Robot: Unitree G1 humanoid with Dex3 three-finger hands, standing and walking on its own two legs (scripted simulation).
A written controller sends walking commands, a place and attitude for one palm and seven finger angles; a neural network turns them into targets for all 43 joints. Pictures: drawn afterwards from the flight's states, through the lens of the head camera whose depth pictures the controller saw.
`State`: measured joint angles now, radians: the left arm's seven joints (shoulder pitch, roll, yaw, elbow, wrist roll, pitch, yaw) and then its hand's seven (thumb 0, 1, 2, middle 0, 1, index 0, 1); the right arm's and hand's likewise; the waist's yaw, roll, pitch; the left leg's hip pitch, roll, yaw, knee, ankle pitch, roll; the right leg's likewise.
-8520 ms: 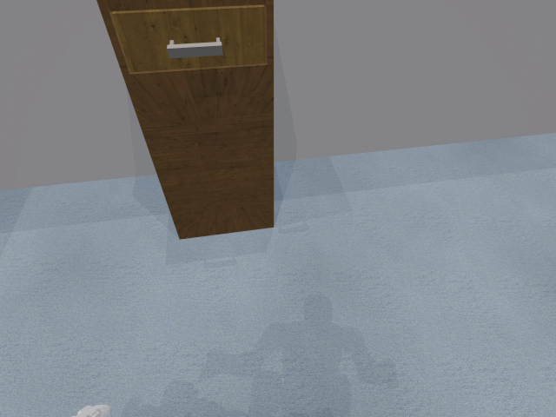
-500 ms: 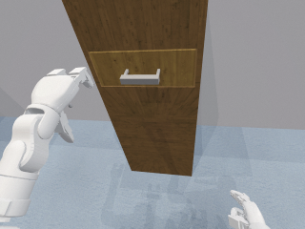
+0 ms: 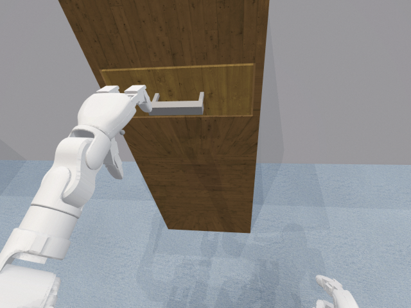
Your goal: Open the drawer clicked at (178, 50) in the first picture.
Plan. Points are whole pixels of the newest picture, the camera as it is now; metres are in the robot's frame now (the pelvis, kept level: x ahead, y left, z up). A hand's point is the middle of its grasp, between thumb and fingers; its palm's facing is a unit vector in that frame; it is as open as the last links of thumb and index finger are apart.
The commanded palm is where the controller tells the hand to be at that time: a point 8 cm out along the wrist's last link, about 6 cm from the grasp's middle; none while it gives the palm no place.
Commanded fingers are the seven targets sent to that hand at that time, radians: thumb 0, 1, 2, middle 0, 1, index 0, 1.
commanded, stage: move the hooked fingers above the handle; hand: left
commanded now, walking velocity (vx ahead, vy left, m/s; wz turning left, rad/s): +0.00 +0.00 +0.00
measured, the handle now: (177, 102) +0.58 +0.14 +0.09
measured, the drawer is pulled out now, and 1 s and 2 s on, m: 0.00 0.00 0.00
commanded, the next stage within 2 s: none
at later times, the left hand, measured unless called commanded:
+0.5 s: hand (150, 115) +0.45 +0.16 +0.15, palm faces +0.02 -0.04 -1.00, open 13.8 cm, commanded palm +0.44 +0.17 +0.22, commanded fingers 0.00 -0.50 0.30 -0.30 -1.20 -0.30 -1.20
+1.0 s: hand (174, 99) +0.52 +0.12 +0.14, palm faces +0.02 -0.04 -1.00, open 13.8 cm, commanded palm +0.50 +0.14 +0.20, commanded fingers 0.00 -0.50 0.30 -0.30 -1.20 -0.30 -1.20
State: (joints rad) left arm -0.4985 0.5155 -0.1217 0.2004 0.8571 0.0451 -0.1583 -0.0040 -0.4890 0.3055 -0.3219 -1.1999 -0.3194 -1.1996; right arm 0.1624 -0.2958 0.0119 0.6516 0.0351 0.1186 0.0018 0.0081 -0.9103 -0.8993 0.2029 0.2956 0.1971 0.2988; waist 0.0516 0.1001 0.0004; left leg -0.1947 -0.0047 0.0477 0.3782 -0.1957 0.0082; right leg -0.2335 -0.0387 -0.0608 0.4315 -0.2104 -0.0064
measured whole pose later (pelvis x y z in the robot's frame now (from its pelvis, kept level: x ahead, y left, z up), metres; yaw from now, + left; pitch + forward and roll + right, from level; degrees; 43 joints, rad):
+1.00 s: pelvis +0.03 -0.01 -0.01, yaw -1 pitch +9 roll +1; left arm -0.96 0.39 -0.18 0.86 0.97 0.06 0.04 0.00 -0.49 0.31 -0.32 -1.20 -0.32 -1.20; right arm 0.26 -0.27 -0.02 0.71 0.02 0.13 -0.03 0.00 -0.91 -0.90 0.20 0.30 0.20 0.30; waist -0.05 0.07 -0.07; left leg -0.34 0.01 0.07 0.45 -0.26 0.00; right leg -0.39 -0.02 -0.04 0.51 -0.27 -0.02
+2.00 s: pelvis +0.03 +0.00 -0.01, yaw -1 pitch +10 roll +1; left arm -1.01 0.43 -0.18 0.94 0.98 0.12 0.02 0.00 -0.49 0.31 -0.32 -1.20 -0.32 -1.20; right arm 0.30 -0.27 -0.03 0.71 0.03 0.12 -0.03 0.00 -0.91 -0.90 0.20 0.30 0.20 0.30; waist -0.07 0.07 -0.09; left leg -0.37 0.02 0.07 0.47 -0.28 0.00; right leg -0.41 -0.02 -0.04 0.51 -0.27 -0.01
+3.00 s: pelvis +0.03 -0.01 -0.01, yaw -2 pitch +10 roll +1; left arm -0.99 0.39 -0.16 0.91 0.98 0.04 0.02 0.00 -0.49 0.31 -0.32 -1.20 -0.32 -1.20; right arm 0.33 -0.28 -0.03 0.72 0.03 0.12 -0.04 0.00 -0.91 -0.90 0.20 0.30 0.20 0.30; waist -0.07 0.07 -0.09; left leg -0.37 0.02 0.07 0.48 -0.28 0.00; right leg -0.42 -0.01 -0.03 0.52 -0.28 -0.02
